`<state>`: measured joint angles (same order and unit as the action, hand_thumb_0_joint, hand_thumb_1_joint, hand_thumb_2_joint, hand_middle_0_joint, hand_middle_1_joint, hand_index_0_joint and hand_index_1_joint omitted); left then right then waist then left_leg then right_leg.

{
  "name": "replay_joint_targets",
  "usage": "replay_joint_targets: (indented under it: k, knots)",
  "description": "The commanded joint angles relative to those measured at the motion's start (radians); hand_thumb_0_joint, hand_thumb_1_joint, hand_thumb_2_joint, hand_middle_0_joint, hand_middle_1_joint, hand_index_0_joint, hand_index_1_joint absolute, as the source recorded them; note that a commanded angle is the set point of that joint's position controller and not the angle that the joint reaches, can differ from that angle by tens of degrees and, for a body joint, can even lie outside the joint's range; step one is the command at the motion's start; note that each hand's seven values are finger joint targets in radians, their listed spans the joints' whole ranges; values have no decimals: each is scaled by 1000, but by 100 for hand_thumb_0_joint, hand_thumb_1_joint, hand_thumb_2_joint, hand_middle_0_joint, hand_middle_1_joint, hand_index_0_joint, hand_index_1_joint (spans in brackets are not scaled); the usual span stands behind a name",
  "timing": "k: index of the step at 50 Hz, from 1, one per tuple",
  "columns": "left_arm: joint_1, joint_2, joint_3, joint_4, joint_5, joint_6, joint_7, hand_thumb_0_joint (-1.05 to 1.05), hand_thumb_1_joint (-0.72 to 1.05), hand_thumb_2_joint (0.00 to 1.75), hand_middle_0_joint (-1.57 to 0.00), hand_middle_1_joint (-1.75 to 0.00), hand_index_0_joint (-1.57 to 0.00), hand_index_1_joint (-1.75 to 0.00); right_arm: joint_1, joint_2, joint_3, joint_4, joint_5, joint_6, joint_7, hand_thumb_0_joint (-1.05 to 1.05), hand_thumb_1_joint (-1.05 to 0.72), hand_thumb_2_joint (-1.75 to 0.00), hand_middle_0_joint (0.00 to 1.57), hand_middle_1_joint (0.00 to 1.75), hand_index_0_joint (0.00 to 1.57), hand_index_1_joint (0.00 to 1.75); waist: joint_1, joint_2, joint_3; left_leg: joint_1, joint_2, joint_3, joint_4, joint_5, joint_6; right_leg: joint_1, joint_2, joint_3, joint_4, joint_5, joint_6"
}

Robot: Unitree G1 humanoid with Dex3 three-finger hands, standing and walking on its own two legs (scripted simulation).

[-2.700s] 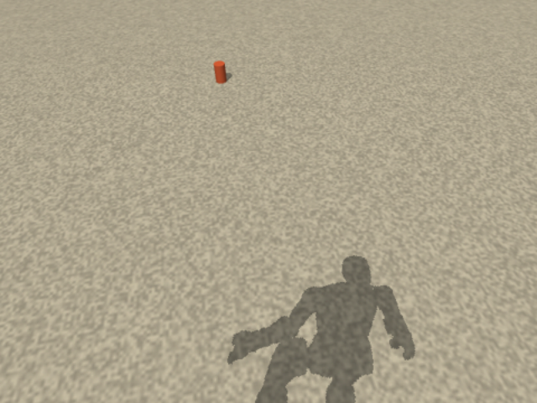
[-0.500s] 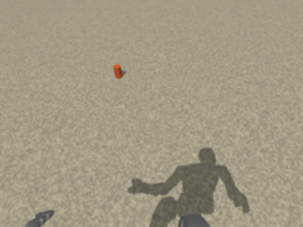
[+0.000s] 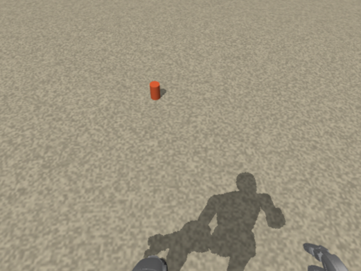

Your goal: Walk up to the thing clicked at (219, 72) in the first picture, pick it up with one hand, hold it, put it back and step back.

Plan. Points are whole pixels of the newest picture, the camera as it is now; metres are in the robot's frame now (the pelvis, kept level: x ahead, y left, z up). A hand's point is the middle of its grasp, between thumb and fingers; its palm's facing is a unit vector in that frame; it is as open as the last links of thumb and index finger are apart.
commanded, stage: walk up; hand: left
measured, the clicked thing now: (155, 90) +1.44 +0.28 -0.69
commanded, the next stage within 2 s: none
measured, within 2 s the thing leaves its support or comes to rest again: neither
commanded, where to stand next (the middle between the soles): +1.08 +0.02 m, yaw -2 degrees
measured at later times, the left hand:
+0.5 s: hand (113, 168) +0.40 +0.24 -0.11, palm faces -0.13 -0.92 -0.38, open 7.4 cm
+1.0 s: hand (107, 152) +0.47 +0.28 -0.14, palm faces +0.00 -0.93 -0.37, open 7.4 cm
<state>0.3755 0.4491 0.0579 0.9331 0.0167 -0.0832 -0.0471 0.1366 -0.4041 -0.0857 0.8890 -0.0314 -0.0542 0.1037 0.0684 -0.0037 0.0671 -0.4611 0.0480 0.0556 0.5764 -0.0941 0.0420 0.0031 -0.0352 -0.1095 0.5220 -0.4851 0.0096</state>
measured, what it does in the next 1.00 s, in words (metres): walks ahead: right foot, then left foot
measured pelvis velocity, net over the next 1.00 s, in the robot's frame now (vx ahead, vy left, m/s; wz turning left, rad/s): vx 0.46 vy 0.00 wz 0.01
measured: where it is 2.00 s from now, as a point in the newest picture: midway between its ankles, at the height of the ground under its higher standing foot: (187, 166)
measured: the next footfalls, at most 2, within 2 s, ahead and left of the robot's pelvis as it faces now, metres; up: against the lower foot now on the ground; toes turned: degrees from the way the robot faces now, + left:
right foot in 0.48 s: +0.41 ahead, -0.14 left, +0.00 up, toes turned -7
left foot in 0.98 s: +0.61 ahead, +0.12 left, +0.00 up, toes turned +4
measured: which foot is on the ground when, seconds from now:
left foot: down 0.00-0.52, up 0.54-0.96, down 0.98-1.00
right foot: down 0.00-0.02, up 0.04-0.46, down 0.48-1.00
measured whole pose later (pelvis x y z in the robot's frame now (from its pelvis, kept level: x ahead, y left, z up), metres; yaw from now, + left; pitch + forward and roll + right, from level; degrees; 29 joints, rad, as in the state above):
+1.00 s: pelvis +0.46 +0.00 +0.01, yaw +1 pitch -2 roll -2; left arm 0.36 0.45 0.06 0.89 0.02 -0.08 -0.05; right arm 0.22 -0.41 -0.08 0.91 -0.04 -0.04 0.09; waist 0.04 0.00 0.08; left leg -0.41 0.07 0.03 0.56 -0.11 0.02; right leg -0.05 -0.03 -0.13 0.53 -0.43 0.01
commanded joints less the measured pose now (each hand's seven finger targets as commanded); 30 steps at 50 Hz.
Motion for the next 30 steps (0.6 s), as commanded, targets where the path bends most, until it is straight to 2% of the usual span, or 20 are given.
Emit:
replay_joint_targets:
  k: [1,2,3,4,5,6,7,8,11,15,17,20,22,23,24,25,26,27,28,30]
  knots:
    - [56,99,14,-118,-29,-19,21,0,90,90,-20,-30,-20,-30,297,-360,-110,-34,-11,-45,-53,0,-90,-90,20,30,20,30,-165,354,-262,753,352,-687,-250,-485,147,-680,88,99,660,-57,-63]
    - [27,218,37,-98,-25,-12,38,0,90,90,-20,-30,-20,-30,236,-370,-111,-50,29,-42,-51,0,-90,-90,20,30,20,30,-162,253,-234,687,389,-775,-322,-528,225,-710,28,177,733,-34,-86]
    - [-28,242,31,-92,-16,-16,37,0,90,90,-20,-30,-20,-30,187,-334,-105,-59,39,-38,-55,0,-90,-90,20,30,20,30,-152,163,-154,587,371,-693,-337,-462,221,-727,-9,198,745,36,-84]
    - [-49,233,29,-81,-19,-20,27,0,90,90,-20,-30,-20,-30,146,-292,-82,-70,43,-41,-62,0,-90,-90,20,30,20,30,-132,79,-89,467,307,-502,-337,-275,143,-659,-28,248,691,122,-71]
    - [-36,208,32,-64,-29,-19,19,0,90,90,-20,-30,-20,-30,123,-258,-60,-71,37,-48,-66,0,-90,-90,20,30,20,30,-104,65,-50,403,251,-363,-327,-97,93,-608,-43,253,644,178,-63]
    - [-5,191,31,-55,-36,-13,12,0,90,90,-20,-30,-20,-30,135,-241,-48,-71,44,-56,-67,0,-90,-90,20,30,20,30,-86,74,-56,391,226,-268,-316,74,73,-574,-52,229,598,202,-53]
    - [-2,177,30,-51,-37,-6,9,0,90,90,-20,-30,-20,-30,145,-232,-45,-66,44,-64,-68,0,-90,-90,20,30,20,30,-77,85,-55,358,213,-220,-312,171,80,-543,-55,215,579,213,-37]
    - [1,173,34,-53,-32,1,5,0,90,90,-20,-30,-20,-30,141,-228,-44,-66,41,-69,-69,0,-90,-90,20,30,20,30,-72,98,-56,338,204,-187,-323,187,89,-527,-52,201,573,235,-25]
    - [-56,152,29,-81,-23,12,-12,0,90,90,-20,-30,-20,-30,126,-229,-44,-83,37,-77,-70,0,-90,-90,20,30,20,30,-63,116,-11,359,192,-112,-354,184,136,-580,-73,167,436,289,-6]
    - [-224,137,30,-135,-12,18,-32,0,90,90,-20,-30,-20,-30,157,-239,-48,-77,35,-78,-66,0,-90,-90,20,30,20,30,-102,122,47,328,160,-56,-391,164,112,-548,-79,93,217,383,-4]
    - [-263,123,29,-144,-13,14,-37,0,90,90,-20,-30,-20,-30,154,-244,-46,-78,35,-73,-65,0,-90,-90,20,30,20,30,-102,120,41,326,157,-41,-372,190,95,-473,-70,80,95,452,-21]
    - [-268,120,39,-126,-12,13,-33,0,90,90,-20,-30,-20,-30,173,-256,-54,-79,28,-61,-69,0,-90,-90,20,30,20,30,-102,106,-12,365,177,-52,-302,193,108,-385,-42,53,56,449,-46]
    - [-231,133,47,-110,-10,10,-26,0,90,90,-20,-30,-20,-30,181,-262,-56,-84,26,-54,-77,0,-90,-90,20,30,20,30,-81,89,-39,379,198,-77,-215,208,113,-303,-35,57,44,371,-57]
    - [-176,145,54,-95,-10,4,-20,0,90,90,-20,-30,-20,-30,180,-252,-52,-89,25,-51,-79,0,-90,-90,20,30,20,30,-44,34,-76,362,172,-53,-90,260,102,-203,-15,53,-7,353,-68]
    - [-74,180,71,-67,-9,-6,-8,0,90,90,-20,-30,-20,-30,201,-212,-35,-96,22,-52,-77,0,-90,-90,20,30,20,30,2,-53,-155,300,114,-20,115,215,75,-33,-16,81,-41,308,-89]
    - [22,249,94,-56,-2,-16,5,0,90,90,-20,-30,-20,-30,270,-148,-12,-102,24,-53,-72,0,-90,-90,20,30,20,30,23,-230,-264,173,34,32,372,-16,46,134,-185,301,-99,191,-113]
    - [41,309,105,-69,-1,-22,11,0,90,90,-20,-30,-20,-30,315,-140,0,-102,33,-49,-71,0,-90,-90,20,30,20,30,18,-316,-260,-106,-87,4,547,-413,8,303,-392,685,-178,199,-216]
    - [18,312,107,-61,-21,-14,16,0,90,90,-20,-30,-20,-30,265,-248,-19,-74,30,-40,-86,0,-90,-90,20,30,20,30,36,-221,-220,-190,-46,-59,621,-433,15,277,-433,775,-206,216,-286]
    - [-15,280,99,-82,-32,-12,21,0,90,90,-20,-30,-20,-30,227,-257,-22,-63,29,-41,-90,0,-90,-90,20,30,20,30,28,-149,-164,-178,-14,-108,651,-386,9,170,-404,686,-226,272,-287]
    - [-89,222,72,-97,-33,-19,28,0,90,90,-20,-30,-20,-30,212,-214,-18,-49,44,-39,-79,0,-90,-90,20,30,20,30,-21,-99,-79,-100,-1,-155,621,-285,12,-8,-295,404,-218,507,-224]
